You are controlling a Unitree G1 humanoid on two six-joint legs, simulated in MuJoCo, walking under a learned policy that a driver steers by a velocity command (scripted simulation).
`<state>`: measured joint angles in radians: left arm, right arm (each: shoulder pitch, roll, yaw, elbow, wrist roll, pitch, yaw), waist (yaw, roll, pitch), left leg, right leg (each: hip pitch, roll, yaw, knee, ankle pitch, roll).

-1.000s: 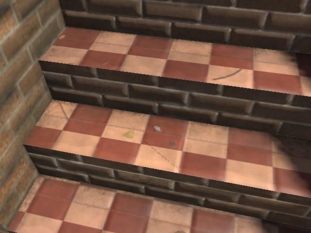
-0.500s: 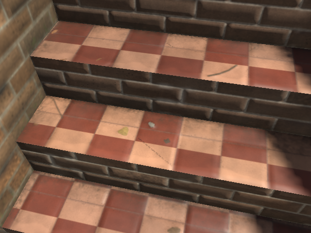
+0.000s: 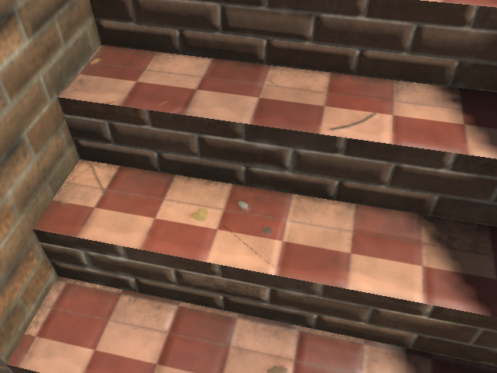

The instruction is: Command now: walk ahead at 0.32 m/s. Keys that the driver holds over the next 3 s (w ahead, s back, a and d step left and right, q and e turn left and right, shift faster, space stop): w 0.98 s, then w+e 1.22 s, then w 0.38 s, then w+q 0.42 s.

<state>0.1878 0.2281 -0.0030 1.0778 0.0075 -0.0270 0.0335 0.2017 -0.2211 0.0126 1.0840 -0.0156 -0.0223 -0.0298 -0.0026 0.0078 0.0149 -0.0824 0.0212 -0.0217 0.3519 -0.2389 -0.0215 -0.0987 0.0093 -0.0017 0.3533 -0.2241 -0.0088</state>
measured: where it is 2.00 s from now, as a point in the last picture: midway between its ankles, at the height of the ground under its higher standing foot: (292, 209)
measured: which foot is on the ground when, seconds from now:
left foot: down 0.00-0.50, up 0.52-1.00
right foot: down 0.00-0.26, up 0.28-0.48, down 0.50-1.00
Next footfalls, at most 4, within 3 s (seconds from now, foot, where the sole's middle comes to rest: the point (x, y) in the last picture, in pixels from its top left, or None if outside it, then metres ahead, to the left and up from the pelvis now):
0.50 right None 0.17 -0.13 -0.78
1.02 left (230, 370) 0.47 0.08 -0.58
1.56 right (331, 244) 0.68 -0.15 -0.38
2.02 left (267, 97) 0.95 -0.01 -0.18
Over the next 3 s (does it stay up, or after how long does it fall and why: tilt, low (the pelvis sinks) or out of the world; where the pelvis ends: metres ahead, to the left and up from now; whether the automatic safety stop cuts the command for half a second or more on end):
stays up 1.08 -0.38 0.78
